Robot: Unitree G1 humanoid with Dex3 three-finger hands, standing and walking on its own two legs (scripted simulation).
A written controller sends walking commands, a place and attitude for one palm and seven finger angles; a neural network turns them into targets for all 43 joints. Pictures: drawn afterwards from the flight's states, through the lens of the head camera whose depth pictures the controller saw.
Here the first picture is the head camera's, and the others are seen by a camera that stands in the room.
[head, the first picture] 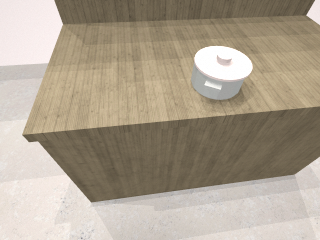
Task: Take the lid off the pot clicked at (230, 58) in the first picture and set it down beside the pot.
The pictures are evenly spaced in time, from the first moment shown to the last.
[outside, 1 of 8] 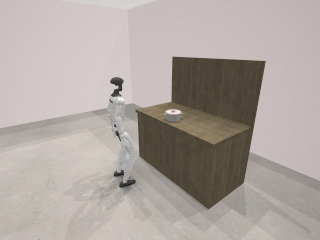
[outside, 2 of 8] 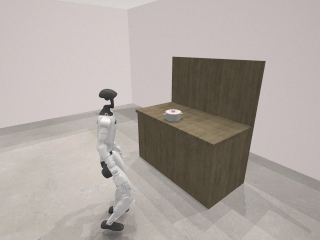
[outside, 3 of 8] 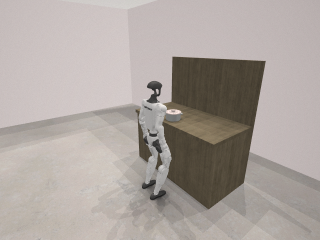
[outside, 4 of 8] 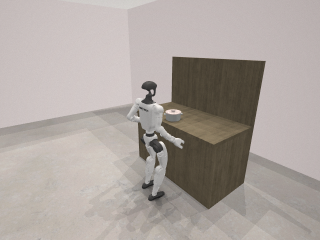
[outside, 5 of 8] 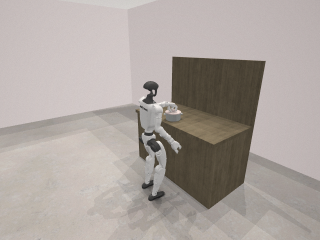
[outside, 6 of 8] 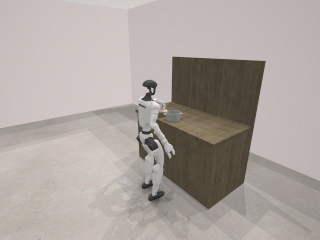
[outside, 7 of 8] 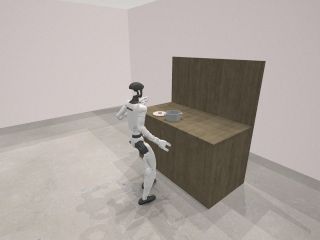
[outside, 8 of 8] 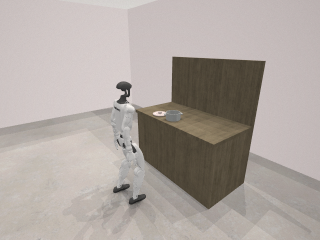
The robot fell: no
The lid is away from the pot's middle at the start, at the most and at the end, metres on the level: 0.00 0.24 0.23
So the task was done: yes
